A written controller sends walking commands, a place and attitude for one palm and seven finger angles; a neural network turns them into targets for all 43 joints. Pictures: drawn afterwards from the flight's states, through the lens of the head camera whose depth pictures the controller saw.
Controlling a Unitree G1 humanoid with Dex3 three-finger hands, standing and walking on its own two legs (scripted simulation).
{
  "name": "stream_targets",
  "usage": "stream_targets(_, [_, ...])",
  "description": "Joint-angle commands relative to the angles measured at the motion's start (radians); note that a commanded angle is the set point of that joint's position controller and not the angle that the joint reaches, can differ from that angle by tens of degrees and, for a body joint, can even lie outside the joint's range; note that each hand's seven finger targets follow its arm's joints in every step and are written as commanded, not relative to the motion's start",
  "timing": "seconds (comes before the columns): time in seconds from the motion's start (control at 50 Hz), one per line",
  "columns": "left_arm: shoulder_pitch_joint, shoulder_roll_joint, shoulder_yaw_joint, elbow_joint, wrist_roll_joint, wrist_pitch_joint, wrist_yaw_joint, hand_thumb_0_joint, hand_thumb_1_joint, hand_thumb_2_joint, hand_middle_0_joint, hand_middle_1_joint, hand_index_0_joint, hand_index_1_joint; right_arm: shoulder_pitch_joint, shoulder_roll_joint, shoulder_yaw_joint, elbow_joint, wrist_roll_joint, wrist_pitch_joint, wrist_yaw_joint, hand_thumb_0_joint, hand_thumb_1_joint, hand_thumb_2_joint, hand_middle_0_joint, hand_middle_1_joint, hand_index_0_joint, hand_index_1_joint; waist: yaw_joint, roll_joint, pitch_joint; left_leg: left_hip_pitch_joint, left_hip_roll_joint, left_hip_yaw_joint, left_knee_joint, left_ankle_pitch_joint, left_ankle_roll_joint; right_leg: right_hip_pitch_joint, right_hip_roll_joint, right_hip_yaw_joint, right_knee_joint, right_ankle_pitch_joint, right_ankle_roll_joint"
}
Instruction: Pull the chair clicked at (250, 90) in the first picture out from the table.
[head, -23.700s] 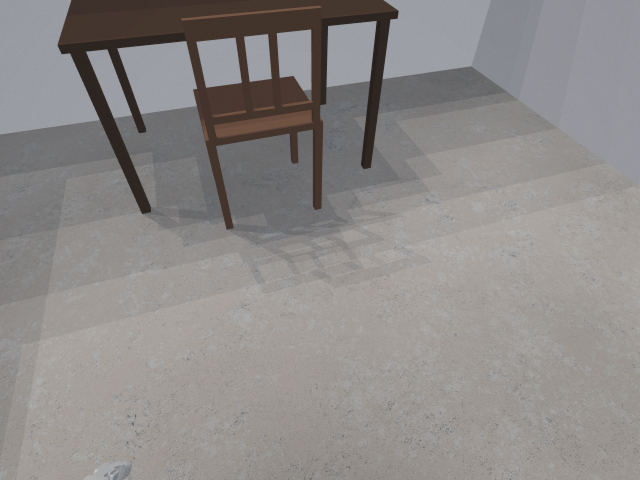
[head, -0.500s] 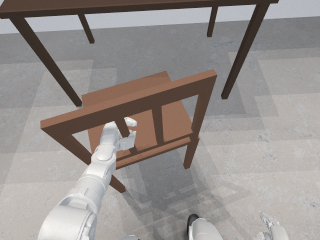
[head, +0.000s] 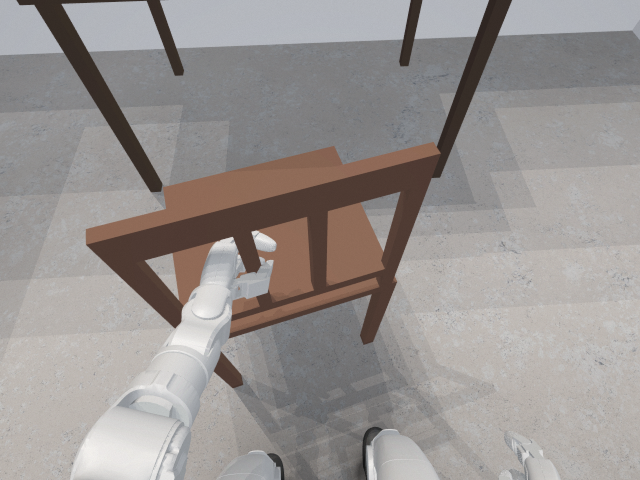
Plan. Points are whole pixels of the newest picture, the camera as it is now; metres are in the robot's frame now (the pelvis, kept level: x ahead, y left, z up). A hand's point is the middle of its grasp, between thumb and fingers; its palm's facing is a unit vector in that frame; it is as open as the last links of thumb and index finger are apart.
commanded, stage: stop walking, hand still on the chair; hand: left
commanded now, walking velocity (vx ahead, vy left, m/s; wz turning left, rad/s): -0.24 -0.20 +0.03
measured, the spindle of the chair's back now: (254, 270) +0.41 +0.09 -0.09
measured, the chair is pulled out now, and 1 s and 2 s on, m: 0.49 0.61 0.61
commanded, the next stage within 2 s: open the thumb and straighten the fingers in 1.06 s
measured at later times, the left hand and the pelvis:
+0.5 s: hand (246, 363) +0.26 +0.09 -0.05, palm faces -0.08 -0.98 -0.18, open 5.5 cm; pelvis -0.04 -0.01 +0.01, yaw -1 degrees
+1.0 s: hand (244, 365) +0.25 +0.09 -0.05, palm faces -0.13 -0.98 -0.17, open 5.5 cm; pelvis -0.02 +0.00 +0.01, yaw -2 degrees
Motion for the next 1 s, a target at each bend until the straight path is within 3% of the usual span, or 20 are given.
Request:
stream_targets(0.0, [-0.254, 0.052, -0.032, -0.236, -0.013, -0.065, -0.025, 0.000, 0.900, 0.900, -0.500, -1.450, -0.500, -1.450, 0.024, -0.096, -0.033, -0.145, -0.011, -0.016, 0.025, 0.000, -0.900, -0.900, 0.200, 0.300, 0.200, 0.300, 0.070, 0.278, -0.455, 0.107, 0.336, -0.314, -0.268, 0.202, 0.188, 0.122, 0.056, 0.011, 0.288, -0.357, -0.022])
stream_targets(0.02, [-0.289, 0.051, -0.037, -0.258, -0.002, -0.064, -0.024, 0.000, 0.900, 0.900, -0.500, -1.450, -0.500, -1.450, 0.010, -0.091, -0.029, -0.145, -0.017, -0.023, 0.028, 0.000, -0.900, -0.900, 0.200, 0.300, 0.200, 0.300, 0.072, 0.333, -0.424, 0.077, 0.344, -0.312, -0.255, 0.212, 0.204, 0.097, 0.047, 0.026, 0.365, -0.365, -0.031])
stream_targets(0.06, [-0.284, 0.070, -0.017, -0.212, -0.003, -0.071, -0.021, 0.000, 0.900, 0.900, -0.500, -1.450, -0.500, -1.450, 0.069, -0.098, -0.044, -0.111, -0.009, -0.030, 0.036, 0.000, -0.900, -0.900, 0.200, 0.300, 0.200, 0.300, 0.063, 0.265, -0.432, 0.213, 0.321, -0.246, -0.123, 0.470, 0.196, 0.067, 0.041, 0.055, 0.243, -0.339, -0.036])
stream_targets(0.08, [-0.285, 0.084, -0.005, -0.191, -0.007, -0.070, -0.021, 0.000, 0.900, 0.900, -0.500, -1.450, -0.500, -1.450, 0.101, -0.108, -0.047, -0.100, -0.006, -0.037, 0.040, 0.000, -0.900, -0.900, 0.200, 0.300, 0.200, 0.300, 0.058, 0.179, -0.453, 0.289, 0.310, -0.237, -0.079, 0.553, 0.177, 0.066, 0.055, 0.035, 0.133, -0.315, -0.032])
stream_targets(0.1, [-0.306, 0.098, -0.004, -0.364, -0.010, -0.082, -0.024, 0.000, 0.900, 0.900, -0.500, -1.450, -0.500, -1.450, 0.100, -0.106, -0.051, -0.128, -0.001, -0.045, 0.046, 0.000, -0.900, -0.900, 0.200, 0.300, 0.200, 0.300, 0.068, 0.163, -0.490, 0.344, 0.286, -0.219, -0.044, 0.536, 0.154, 0.119, 0.053, 0.039, 0.005, -0.269, -0.035])
stream_targets(0.14, [-0.237, 0.087, -0.016, -0.337, -0.003, -0.075, -0.035, 0.000, 0.900, 0.900, -0.500, -1.450, -0.500, -1.450, 0.104, -0.111, -0.044, -0.134, 0.007, -0.054, 0.038, 0.000, -0.900, -0.900, 0.200, 0.300, 0.200, 0.300, 0.057, 0.145, -0.508, 0.324, 0.214, -0.177, -0.014, 0.368, 0.108, 0.230, 0.067, 0.014, -0.210, -0.083, -0.033])
stream_targets(0.18, [-0.145, 0.124, -0.002, -0.319, 0.001, -0.057, -0.047, 0.000, 0.900, 0.900, -0.500, -1.450, -0.500, -1.450, 0.091, -0.101, -0.032, -0.140, 0.004, -0.057, 0.032, 0.000, -0.900, -0.900, 0.200, 0.300, 0.200, 0.300, 0.055, 0.090, -0.473, 0.205, 0.133, -0.095, -0.008, 0.134, 0.065, 0.315, 0.004, 0.060, -0.266, -0.023, -0.049])
stream_targets(0.2, [-0.139, 0.145, 0.008, -0.309, 0.009, -0.043, -0.037, 0.000, 0.900, 0.900, -0.500, -1.450, -0.500, -1.450, 0.067, -0.081, -0.027, -0.150, 0.016, -0.058, 0.027, 0.000, -0.900, -0.900, 0.200, 0.300, 0.200, 0.300, 0.052, -0.002, -0.464, 0.137, 0.087, -0.037, -0.001, -0.018, 0.038, 0.307, -0.041, 0.080, -0.241, -0.099, -0.067])
stream_targets(0.22, [-0.134, 0.183, 0.049, -0.270, 0.000, -0.028, -0.025, 0.000, 0.900, 0.900, -0.500, -1.450, -0.500, -1.450, 0.061, -0.084, -0.032, -0.146, 0.024, -0.053, 0.020, 0.000, -0.900, -0.900, 0.200, 0.300, 0.200, 0.300, 0.057, -0.177, -0.452, 0.100, 0.055, -0.014, 0.049, -0.120, 0.023, 0.270, -0.097, 0.147, -0.254, -0.223, -0.100])
stream_targets(0.24, [-0.147, 0.167, 0.043, -0.269, -0.007, -0.023, -0.019, 0.000, 0.900, 0.900, -0.500, -1.450, -0.500, -1.450, 0.037, -0.078, -0.029, -0.137, 0.023, -0.051, 0.012, 0.000, -0.900, -0.900, 0.200, 0.300, 0.200, 0.300, 0.062, -0.224, -0.416, 0.101, 0.036, -0.014, 0.100, -0.132, 0.020, 0.220, -0.130, 0.172, -0.272, -0.276, -0.126])
stream_targets(0.26, [-0.146, 0.150, 0.031, -0.284, -0.008, -0.028, -0.017, 0.000, 0.900, 0.900, -0.500, -1.450, -0.500, -1.450, 0.024, -0.074, -0.022, -0.129, 0.018, -0.055, 0.009, 0.000, -0.900, -0.900, 0.200, 0.300, 0.200, 0.300, 0.064, -0.185, -0.406, 0.120, 0.032, -0.019, 0.120, -0.132, 0.023, 0.185, -0.137, 0.166, -0.270, -0.304, -0.135])
stream_targets(0.28, [-0.124, 0.158, 0.033, -0.280, -0.008, -0.028, -0.013, 0.000, 0.900, 0.900, -0.500, -1.450, -0.500, -1.450, 0.024, -0.078, -0.017, -0.109, 0.007, -0.059, 0.008, 0.000, -0.900, -0.900, 0.200, 0.300, 0.200, 0.300, 0.053, -0.068, -0.399, 0.157, 0.034, -0.008, 0.073, -0.106, 0.028, 0.157, -0.133, 0.148, -0.260, -0.311, -0.132])
stream_targets(0.3, [-0.106, 0.155, 0.035, -0.297, -0.004, -0.030, -0.013, 0.000, 0.900, 0.900, -0.500, -1.450, -0.500, -1.450, 0.027, -0.068, -0.009, -0.111, 0.000, -0.063, 0.012, 0.000, -0.900, -0.900, 0.200, 0.300, 0.200, 0.300, 0.053, -0.014, -0.398, 0.185, 0.039, -0.009, 0.009, -0.071, 0.036, 0.157, -0.112, 0.120, -0.220, -0.293, -0.112])
stream_targets(0.36, [-0.040, 0.128, 0.025, -0.287, -0.006, -0.038, -0.015, 0.000, 0.900, 0.900, -0.500, -1.450, -0.500, -1.450, 0.020, -0.063, -0.008, -0.112, -0.006, -0.065, 0.009, 0.000, -0.900, -0.900, 0.200, 0.300, 0.200, 0.300, 0.068, -0.033, -0.377, 0.184, 0.063, -0.051, -0.078, -0.029, 0.066, 0.197, -0.051, 0.100, -0.191, -0.230, -0.061])
stream_targets(0.42, [-0.024, 0.101, -0.006, -0.285, -0.007, -0.039, -0.025, 0.000, 0.900, 0.900, -0.500, -1.450, -0.500, -1.450, 0.010, -0.051, -0.001, -0.115, -0.005, -0.057, 0.005, 0.000, -0.900, -0.900, 0.200, 0.300, 0.200, 0.300, 0.061, -0.061, -0.290, 0.150, 0.052, -0.042, -0.080, -0.067, 0.063, 0.159, -0.065, 0.117, -0.246, -0.307, -0.065])
stream_targets(0.48, [0.036, 0.112, 0.006, -0.281, -0.006, -0.047, -0.020, 0.000, 0.900, 0.900, -0.500, -1.450, -0.500, -1.450, 0.013, -0.054, -0.006, -0.102, -0.006, -0.056, 0.001, 0.000, -0.900, -0.900, 0.200, 0.300, 0.200, 0.300, 0.063, -0.054, -0.258, 0.175, 0.051, -0.045, -0.090, -0.023, 0.057, 0.139, -0.073, 0.110, -0.265, -0.253, -0.071])
stream_targets(0.58, [0.111, 0.060, -0.044, -0.324, -0.001, -0.050, -0.026, 0.000, 0.900, 0.900, -0.500, -1.450, -0.500, -1.450, -0.003, -0.058, -0.002, -0.122, -0.010, -0.068, 0.001, 0.000, -0.900, -0.900, 0.200, 0.300, 0.200, 0.300, 0.077, 0.049, -0.307, 0.220, 0.096, -0.106, -0.157, 0.183, 0.077, 0.182, -0.007, 0.042, -0.163, -0.042, -0.044])
stream_targets(0.66, [0.142, 0.051, -0.052, -0.366, 0.008, -0.045, -0.025, 0.000, 0.900, 0.900, -0.500, -1.450, -0.500, -1.450, -0.002, -0.060, -0.001, -0.137, -0.015, -0.071, 0.003, 0.000, -0.900, -0.900, 0.200, 0.300, 0.200, 0.300, 0.087, 0.018, -0.379, 0.270, 0.106, -0.099, -0.156, 0.268, 0.074, 0.216, 0.001, 0.044, -0.154, 0.039, -0.043])
stream_targets(0.7, [0.160, 0.063, -0.048, -0.387, 0.011, -0.041, -0.022, 0.000, 0.900, 0.900, -0.500, -1.450, -0.500, -1.450, 0.000, -0.062, -0.001, -0.136, -0.017, -0.074, 0.003, 0.000, -0.900, -0.900, 0.200, 0.300, 0.200, 0.300, 0.087, 0.052, -0.396, 0.286, 0.105, -0.092, -0.158, 0.300, 0.072, 0.221, 0.000, 0.038, -0.153, 0.051, -0.040])
stream_targets(0.98, [0.237, 0.070, -0.058, -0.425, 0.009, -0.011, -0.022, 0.000, 0.900, 0.900, -0.500, -1.450, -0.500, -1.450, -0.020, -0.058, 0.003, -0.146, -0.015, -0.049, -0.003, 0.000, -0.900, -0.900, 0.200, 0.300, 0.200, 0.300, 0.081, -0.014, -0.390, 0.298, 0.089, -0.053, -0.140, 0.316, 0.059, 0.220, -0.025, 0.051, -0.188, 0.154, -0.045])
